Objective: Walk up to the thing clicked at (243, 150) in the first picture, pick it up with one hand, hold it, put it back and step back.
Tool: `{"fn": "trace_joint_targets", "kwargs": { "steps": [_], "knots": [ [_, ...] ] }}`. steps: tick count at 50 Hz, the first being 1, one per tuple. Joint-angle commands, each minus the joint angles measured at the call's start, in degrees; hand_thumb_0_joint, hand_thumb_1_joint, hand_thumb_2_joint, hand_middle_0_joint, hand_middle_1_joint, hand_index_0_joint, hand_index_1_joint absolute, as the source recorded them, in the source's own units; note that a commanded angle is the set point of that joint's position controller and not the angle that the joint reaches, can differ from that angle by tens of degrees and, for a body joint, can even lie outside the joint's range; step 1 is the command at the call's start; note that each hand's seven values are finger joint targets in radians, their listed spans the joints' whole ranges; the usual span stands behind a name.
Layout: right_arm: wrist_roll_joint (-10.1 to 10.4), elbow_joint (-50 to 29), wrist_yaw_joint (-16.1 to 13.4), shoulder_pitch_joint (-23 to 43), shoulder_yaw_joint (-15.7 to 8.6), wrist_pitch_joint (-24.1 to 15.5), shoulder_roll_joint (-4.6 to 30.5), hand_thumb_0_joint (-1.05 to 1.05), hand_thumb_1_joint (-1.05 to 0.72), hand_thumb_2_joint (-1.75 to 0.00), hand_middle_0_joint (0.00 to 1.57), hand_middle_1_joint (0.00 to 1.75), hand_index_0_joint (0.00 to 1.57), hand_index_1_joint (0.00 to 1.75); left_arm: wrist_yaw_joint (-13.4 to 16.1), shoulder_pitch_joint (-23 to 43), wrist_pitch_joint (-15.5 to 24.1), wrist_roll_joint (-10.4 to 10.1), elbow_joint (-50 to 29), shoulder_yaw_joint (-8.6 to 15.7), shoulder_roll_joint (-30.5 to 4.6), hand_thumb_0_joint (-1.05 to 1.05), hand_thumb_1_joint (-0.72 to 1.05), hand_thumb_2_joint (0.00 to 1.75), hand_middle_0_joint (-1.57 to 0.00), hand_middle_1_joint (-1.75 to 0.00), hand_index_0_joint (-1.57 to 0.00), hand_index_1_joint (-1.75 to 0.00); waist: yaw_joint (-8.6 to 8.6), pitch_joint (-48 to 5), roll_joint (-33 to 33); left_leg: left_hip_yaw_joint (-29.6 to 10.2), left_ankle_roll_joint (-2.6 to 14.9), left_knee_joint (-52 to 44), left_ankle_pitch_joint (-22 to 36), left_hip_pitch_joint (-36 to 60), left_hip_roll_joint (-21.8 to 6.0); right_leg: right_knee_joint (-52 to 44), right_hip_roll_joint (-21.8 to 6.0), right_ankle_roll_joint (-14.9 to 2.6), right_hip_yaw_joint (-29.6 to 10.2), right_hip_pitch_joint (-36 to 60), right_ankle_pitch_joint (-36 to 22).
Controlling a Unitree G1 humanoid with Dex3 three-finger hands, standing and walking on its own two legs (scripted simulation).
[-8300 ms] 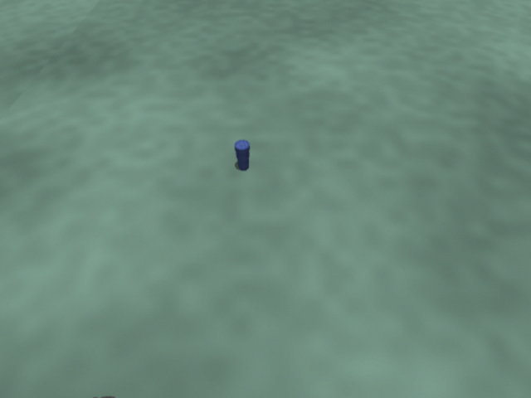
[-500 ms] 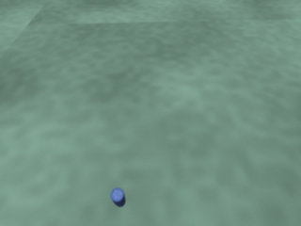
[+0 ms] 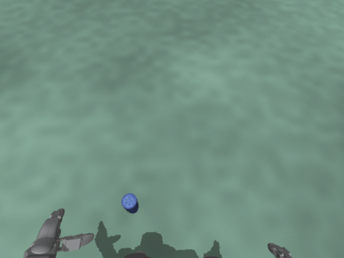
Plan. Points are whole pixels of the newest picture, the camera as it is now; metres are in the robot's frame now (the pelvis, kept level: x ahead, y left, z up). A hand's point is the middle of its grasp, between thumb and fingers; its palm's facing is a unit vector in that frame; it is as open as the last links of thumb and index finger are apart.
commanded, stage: go down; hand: left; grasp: from the side
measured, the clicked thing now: (131, 204) +0.38 +0.21 -0.68
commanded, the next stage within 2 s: none
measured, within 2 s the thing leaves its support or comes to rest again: neither
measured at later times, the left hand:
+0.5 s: hand (68, 247) +0.16 +0.28 -0.18, palm faces +0.07 -0.94 -0.33, open 17.3 cm
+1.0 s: hand (66, 238) +0.18 +0.32 -0.25, palm faces +0.12 -0.96 -0.25, open 17.4 cm
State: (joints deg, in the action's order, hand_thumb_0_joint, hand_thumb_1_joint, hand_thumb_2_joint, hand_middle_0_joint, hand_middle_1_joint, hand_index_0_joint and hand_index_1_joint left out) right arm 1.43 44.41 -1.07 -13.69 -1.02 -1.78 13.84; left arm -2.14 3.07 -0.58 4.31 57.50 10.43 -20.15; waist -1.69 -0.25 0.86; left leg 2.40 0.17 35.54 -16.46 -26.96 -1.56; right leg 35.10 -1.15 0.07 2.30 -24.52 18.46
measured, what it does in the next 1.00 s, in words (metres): lowers itself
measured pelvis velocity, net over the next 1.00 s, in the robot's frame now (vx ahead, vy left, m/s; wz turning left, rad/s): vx -0.03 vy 0.00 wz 0.00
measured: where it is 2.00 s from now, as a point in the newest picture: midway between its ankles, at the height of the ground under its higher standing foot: outside the picture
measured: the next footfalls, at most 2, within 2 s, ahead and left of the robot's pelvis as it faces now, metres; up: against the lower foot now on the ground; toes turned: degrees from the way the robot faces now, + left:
none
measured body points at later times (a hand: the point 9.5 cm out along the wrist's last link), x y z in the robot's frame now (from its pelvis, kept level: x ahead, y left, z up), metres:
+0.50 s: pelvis +0.01 +0.01 -0.05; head +0.09 +0.03 +0.39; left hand +0.15 +0.33 -0.15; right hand +0.17 -0.24 -0.14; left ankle +0.01 +0.12 -0.73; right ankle -0.01 -0.12 -0.73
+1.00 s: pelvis -0.03 +0.00 -0.15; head +0.11 +0.03 +0.27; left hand +0.17 +0.37 -0.23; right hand +0.16 -0.25 -0.24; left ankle +0.01 +0.12 -0.73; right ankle -0.01 -0.12 -0.73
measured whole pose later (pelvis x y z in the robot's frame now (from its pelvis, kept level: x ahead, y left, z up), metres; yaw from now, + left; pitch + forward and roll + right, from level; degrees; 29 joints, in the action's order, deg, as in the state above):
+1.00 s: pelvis -0.03 +0.00 -0.15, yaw +0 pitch +26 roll -3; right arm -0.1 32.1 -1.8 -9.3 -0.6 -11.5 16.0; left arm -16.8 -4.2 7.1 -4.7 34.9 24.0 -26.7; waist -1.2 -9.5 0.9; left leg -0.9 0.7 85.8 -34.5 -77.9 -2.4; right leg 84.5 -1.8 0.0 3.9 -73.6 37.3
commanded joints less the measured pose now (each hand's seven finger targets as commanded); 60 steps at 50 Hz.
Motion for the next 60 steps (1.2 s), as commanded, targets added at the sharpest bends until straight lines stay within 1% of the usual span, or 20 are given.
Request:
{"fn": "trace_joint_targets", "kwargs": {
  "steps": [1,7,12,21,26,27,28,33,38,42,44,46,47,48,49,51,53,55,58,60],
  "knots": [
    [0.43,-9.74,-0.79,0.92,-3.72,-2.05,10.44,0.00,-0.87,-0.89,0.20,0.30,0.20,0.30,0.56,-4.05,-2.63,0.02,-6.14,3.62,-11.76,0.00,-0.18,0.13,-0.04,-0.08,-0.05,-0.08,2.05,-11.52,-2.67,-1.48,-0.07,1.39,10.69,1.97,1.67,0.26,1.42,-1.71,0.10,-0.05,-9.70],
    [0.32,-13.39,-1.06,-0.40,-4.10,-4.07,10.05,0.00,-0.84,-0.88,0.20,0.30,0.20,0.30,-1.28,-5.05,-2.94,-1.67,-18.41,4.50,-10.80,0.00,-0.44,0.06,-0.07,-0.09,-0.07,-0.08,0.30,-14.04,-2.38,-2.31,0.23,7.94,5.93,-2.83,0.75,7.59,1.68,-1.46,0.24,-7.76,-5.32],
    [0.13,-15.70,-1.81,-0.90,-4.38,-5.77,9.93,0.00,-0.85,-0.88,0.20,0.30,0.20,0.30,-1.71,-9.27,-3.77,-1.91,-29.04,6.18,-12.40,0.00,-0.57,0.03,-0.08,-0.09,-0.08,-0.09,0.43,-19.38,-4.94,-3.64,0.14,12.33,9.96,-2.63,-0.28,13.03,1.75,-1.40,0.46,-11.89,-7.24],
    [-0.16,-18.22,-2.94,-0.23,-3.65,-7.24,9.37,0.00,-0.84,-0.88,0.20,0.30,0.20,0.30,-1.64,-17.58,-9.32,-2.34,-35.64,7.29,-11.36,0.00,-0.59,0.03,-0.08,-0.07,-0.08,-0.08,-0.29,-18.93,-3.85,-4.19,0.54,16.73,11.72,-6.92,-0.24,15.81,1.64,-1.07,0.51,-13.92,-8.44],
    [-0.76,-18.79,-3.22,0.18,-3.40,-8.35,8.78,0.00,-0.85,-0.88,0.20,0.30,0.20,0.30,-3.00,-19.06,-9.39,-3.07,-36.20,8.19,-11.02,0.00,-0.61,0.03,-0.08,-0.09,-0.08,-0.09,-0.37,-17.00,-5.28,-4.00,0.48,19.21,6.97,-11.37,-0.11,18.30,1.67,-1.21,0.53,-18.54,-4.55],
    [-0.87,-18.71,-3.11,-0.27,-3.53,-8.56,8.83,0.00,-0.85,-0.89,0.20,0.30,0.20,0.30,-3.53,-19.40,-9.05,-3.33,-36.77,8.91,-11.59,0.00,-0.60,0.03,-0.08,-0.08,-0.08,-0.08,-0.30,-18.37,-6.08,-4.41,0.43,19.80,8.43,-11.26,-0.31,19.49,1.68,-1.34,0.65,-19.08,-4.85],
    [-0.96,-20.27,-2.97,0.91,-3.41,-9.00,8.77,0.00,-0.84,-0.88,0.20,0.30,0.20,0.30,-4.04,-18.28,-8.20,-3.81,-40.24,9.12,-11.78,0.00,-0.60,0.03,-0.08,-0.08,-0.08,-0.09,0.25,-19.14,-6.99,-4.50,0.26,20.59,8.84,-11.75,-0.23,20.55,1.68,-1.35,0.81,-19.44,-5.24],
    [-1.09,-20.53,-2.55,1.09,-3.48,-9.92,8.76,0.00,-0.89,-0.90,0.20,0.30,0.20,0.30,-6.43,-20.04,-5.05,-5.19,-40.51,11.66,-13.49,0.00,-0.58,0.03,-0.09,-0.08,-0.08,-0.08,0.75,-22.09,-6.68,-4.69,0.74,25.30,10.49,-14.71,-0.15,24.93,1.53,-1.34,0.52,-23.19,-6.25],
    [-1.12,-20.91,-1.91,1.49,-3.86,-10.06,9.12,0.00,-0.91,-0.90,0.20,0.30,0.20,0.30,-7.98,-23.14,-2.62,-6.22,-40.43,13.49,-13.85,0.00,-0.54,0.03,-0.08,-0.06,-0.08,-0.07,1.38,-23.39,-5.71,-4.53,0.96,28.21,6.52,-19.00,0.12,27.65,1.54,-1.42,0.32,-26.09,-3.42],
    [-1.01,-19.63,-1.67,2.12,-4.01,-10.51,9.90,0.00,-0.92,-0.90,0.20,0.30,0.20,0.30,-9.30,-13.07,1.62,-7.18,-36.10,15.11,-15.47,0.00,-0.55,0.05,-0.08,-0.07,-0.07,-0.08,-0.85,-21.37,-3.84,-4.93,1.41,33.12,-1.03,-27.19,-0.02,32.19,1.39,-1.33,-0.21,-34.40,1.98],
    [-1.12,-19.75,-1.59,3.39,-3.95,-11.30,10.31,0.00,-0.93,-0.90,0.20,0.30,0.20,0.30,-11.11,-5.26,6.22,-8.29,-36.11,16.58,-17.70,0.00,-0.58,0.04,-0.08,-0.07,-0.07,-0.08,-0.51,-23.39,-4.20,-5.16,1.60,36.95,-4.22,-31.00,0.03,36.15,1.23,-1.36,-0.50,-39.37,4.89],
    [-0.97,-18.59,-1.73,3.08,-3.92,-12.03,10.96,0.00,-0.93,-0.91,0.20,0.30,0.20,0.30,-13.38,-1.76,10.57,-9.82,-32.74,18.79,-20.31,0.00,-0.61,0.03,-0.07,-0.08,-0.08,-0.08,-0.73,-25.12,-5.07,-5.51,1.54,39.78,-7.41,-34.52,0.16,39.15,1.07,-1.40,-0.92,-43.16,7.47],
    [-0.99,-17.72,-1.78,2.43,-3.91,-12.28,11.43,0.00,-0.93,-0.91,0.20,0.30,0.20,0.30,-14.42,-2.57,12.39,-10.59,-29.90,20.07,-21.40,0.00,-0.56,0.05,-0.06,-0.07,-0.06,-0.07,-0.42,-26.50,-4.58,-5.52,1.44,40.95,-7.40,-35.56,0.17,40.14,0.93,-1.39,-1.28,-43.35,7.74],
    [-0.99,-17.42,-1.82,2.20,-3.78,-12.51,11.88,0.00,-0.92,-0.90,0.20,0.30,0.20,0.30,-15.92,-1.49,14.08,-10.92,-30.15,19.83,-21.61,0.00,-0.58,0.05,-0.06,-0.07,-0.06,-0.07,0.31,-28.64,-7.08,-6.18,1.12,41.40,-8.16,-35.07,0.02,42.10,0.92,-1.62,-1.38,-45.82,8.68],
    [-1.05,-17.19,-1.92,2.35,-3.82,-12.68,12.14,0.00,-0.91,-0.90,0.20,0.30,0.20,0.30,-17.42,2.59,15.64,-11.21,-31.59,18.96,-21.85,0.00,-0.56,0.05,-0.06,-0.07,-0.05,-0.07,-0.12,-30.82,-9.54,-6.89,0.82,41.97,-8.35,-33.67,-0.22,43.84,0.95,-1.90,-1.23,-48.77,9.37],
    [-1.31,-15.91,-2.23,1.81,-3.84,-12.36,13.43,0.00,-0.90,-0.90,0.20,0.30,0.20,0.30,-19.25,2.76,16.89,-11.53,-27.24,22.08,-26.42,0.00,-0.52,0.06,-0.06,-0.07,-0.05,-0.07,1.10,-33.04,-10.28,-7.52,0.47,43.54,-7.88,-34.04,-0.44,45.67,0.98,-1.95,-1.12,-50.47,9.66],
    [-1.18,-15.04,-1.99,1.72,-3.38,-12.02,13.88,0.00,-0.89,-0.90,0.20,0.30,0.20,0.30,-20.76,3.87,17.92,-12.05,-23.36,23.56,-27.34,0.00,-0.53,0.08,-0.06,-0.07,-0.04,-0.08,2.04,-34.08,-9.69,-8.13,0.35,44.83,-7.49,-35.67,-0.56,47.87,1.23,-2.19,-0.56,-53.53,10.03],
    [-1.09,-14.54,-1.96,2.10,-3.17,-11.61,14.69,0.00,-0.88,-0.90,0.20,0.30,0.20,0.30,-21.67,4.63,18.73,-12.75,-21.65,27.78,-31.48,0.00,-0.57,0.07,-0.07,-0.08,-0.05,-0.09,4.08,-36.85,-11.02,-8.98,0.25,45.88,-6.65,-35.64,-0.72,50.48,1.46,-2.36,0.29,-55.63,9.61],
    [-1.15,-14.27,-1.74,2.81,-2.82,-11.01,14.74,0.00,-0.89,-0.90,0.20,0.30,0.20,0.30,-23.58,2.14,18.66,-13.55,-16.24,27.75,-29.26,0.00,-0.55,0.08,-0.06,-0.09,-0.05,-0.10,4.49,-38.38,-8.95,-8.53,0.59,48.79,-4.21,-37.78,-0.49,51.98,1.56,-2.53,0.64,-56.57,7.96],
    [-1.18,-13.41,-1.68,2.85,-2.44,-10.79,14.66,0.00,-0.89,-0.90,0.20,0.30,0.20,0.30,-25.15,5.67,19.66,-14.70,-15.87,29.65,-31.43,0.00,-0.54,0.09,-0.06,-0.08,-0.05,-0.09,4.03,-39.33,-7.76,-7.94,0.99,52.00,-2.60,-41.11,-0.34,53.69,1.70,-2.52,0.61,-57.04,6.50]
  ]
}}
